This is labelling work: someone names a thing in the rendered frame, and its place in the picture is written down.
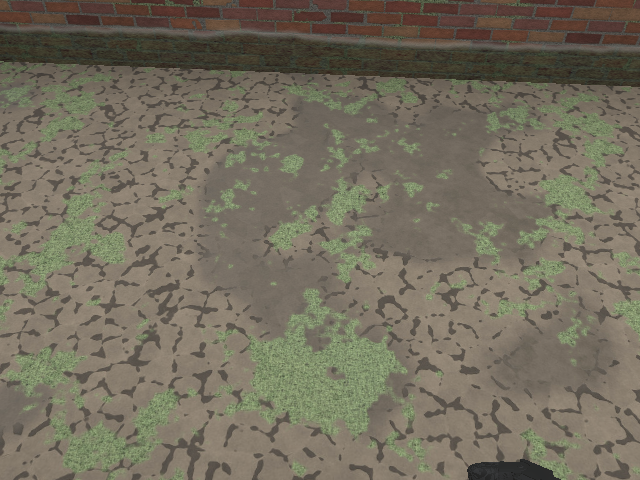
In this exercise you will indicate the right robot hand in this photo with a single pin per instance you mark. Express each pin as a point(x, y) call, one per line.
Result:
point(523, 470)

